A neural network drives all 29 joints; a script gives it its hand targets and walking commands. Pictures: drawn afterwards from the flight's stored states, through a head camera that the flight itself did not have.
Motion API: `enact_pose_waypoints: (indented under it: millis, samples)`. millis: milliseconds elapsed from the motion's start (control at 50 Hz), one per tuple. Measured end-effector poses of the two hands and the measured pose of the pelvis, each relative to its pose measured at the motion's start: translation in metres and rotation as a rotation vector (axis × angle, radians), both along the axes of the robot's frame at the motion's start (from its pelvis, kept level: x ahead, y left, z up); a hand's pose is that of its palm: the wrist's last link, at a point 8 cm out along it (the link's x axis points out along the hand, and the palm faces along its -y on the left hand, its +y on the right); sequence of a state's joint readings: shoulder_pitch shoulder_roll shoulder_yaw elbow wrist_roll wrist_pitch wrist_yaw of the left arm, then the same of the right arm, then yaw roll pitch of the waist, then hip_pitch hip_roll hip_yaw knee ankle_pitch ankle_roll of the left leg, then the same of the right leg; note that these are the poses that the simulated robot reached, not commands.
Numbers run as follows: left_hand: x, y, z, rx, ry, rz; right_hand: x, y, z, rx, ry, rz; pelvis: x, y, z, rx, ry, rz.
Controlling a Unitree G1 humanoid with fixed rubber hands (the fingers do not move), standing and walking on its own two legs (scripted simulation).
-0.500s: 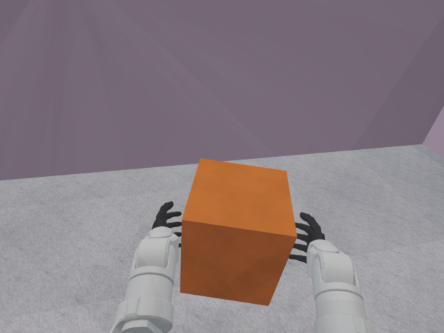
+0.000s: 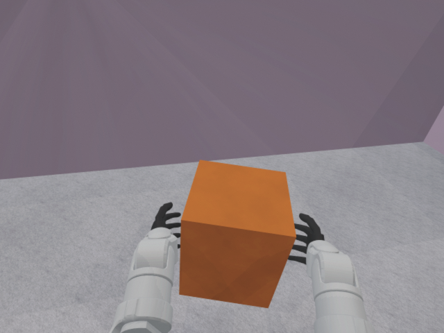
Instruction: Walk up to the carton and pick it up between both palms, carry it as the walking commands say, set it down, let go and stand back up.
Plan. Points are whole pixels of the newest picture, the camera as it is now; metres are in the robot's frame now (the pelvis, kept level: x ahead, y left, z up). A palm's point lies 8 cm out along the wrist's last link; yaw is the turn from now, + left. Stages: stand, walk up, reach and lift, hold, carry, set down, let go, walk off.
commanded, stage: hold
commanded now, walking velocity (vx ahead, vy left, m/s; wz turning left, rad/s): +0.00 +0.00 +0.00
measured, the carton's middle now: (233, 232) +0.39 -0.01 -0.03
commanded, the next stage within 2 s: carry in 0.04 s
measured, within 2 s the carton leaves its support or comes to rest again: neither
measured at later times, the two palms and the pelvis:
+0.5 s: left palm (155, 264) +0.24 +0.13 +0.07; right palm (323, 265) +0.24 -0.15 +0.08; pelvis -0.07 -0.02 -0.01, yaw +3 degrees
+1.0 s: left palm out of the picture +0.02 +0.15 +0.08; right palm out of the picture +0.10 -0.13 +0.07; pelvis -0.22 -0.07 +0.00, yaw +17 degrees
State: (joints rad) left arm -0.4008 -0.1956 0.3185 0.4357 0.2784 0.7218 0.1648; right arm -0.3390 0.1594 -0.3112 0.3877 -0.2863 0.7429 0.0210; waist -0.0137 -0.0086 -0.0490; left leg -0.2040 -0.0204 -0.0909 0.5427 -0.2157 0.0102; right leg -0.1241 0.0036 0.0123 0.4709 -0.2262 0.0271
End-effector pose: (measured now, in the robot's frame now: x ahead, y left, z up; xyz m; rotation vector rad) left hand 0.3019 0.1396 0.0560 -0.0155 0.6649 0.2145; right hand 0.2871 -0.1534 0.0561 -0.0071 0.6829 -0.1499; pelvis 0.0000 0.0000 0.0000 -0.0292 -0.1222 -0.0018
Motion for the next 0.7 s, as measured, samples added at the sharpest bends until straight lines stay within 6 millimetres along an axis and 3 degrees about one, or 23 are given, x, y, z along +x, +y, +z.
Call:
enact_pose_waypoints:
  millis: [100,200,260,340,420,520,600,700]
  samples:
    - [0.002,-0.005,0.0,0.003,-0.008,-0.001,0.001,-0.003,0.0,-0.026,-0.009,0.0,-0.003,-0.004,-0.001,0.01,0.027,-0.011]
    - [0.001,-0.025,0.011,-0.003,-0.049,0.029,0.003,-0.019,0.007,-0.062,-0.038,-0.022,-0.014,-0.019,-0.007,0.034,0.09,-0.015]
    - [-0.005,-0.036,0.016,0.017,-0.045,0.017,-0.002,-0.029,0.011,-0.051,-0.031,-0.054,-0.022,-0.026,-0.008,0.038,0.111,-0.01]
    - [-0.021,-0.037,0.025,-0.012,-0.008,0.048,-0.016,-0.028,0.023,-0.028,-0.001,-0.073,-0.034,-0.029,-0.006,0.052,0.125,0.001]
    - [-0.039,-0.026,0.029,-0.015,0.012,0.067,-0.029,-0.019,0.027,-0.02,0.015,-0.06,-0.049,-0.025,-0.007,0.053,0.158,0.014]
    - [-0.073,0.001,0.011,-0.047,0.069,0.104,-0.05,0.008,0.02,-0.048,0.058,-0.025,-0.076,-0.013,-0.016,0.026,0.205,0.054]
    - [-0.112,0.026,-0.008,-0.079,0.124,0.158,-0.075,0.035,0.011,-0.083,0.112,0.007,-0.101,-0.007,-0.016,0.003,0.182,0.094]
    - [-0.16,0.047,0.001,-0.079,0.15,0.249,-0.099,0.059,0.017,-0.084,0.137,0.105,-0.132,-0.011,-0.005,-0.047,0.167,0.167]
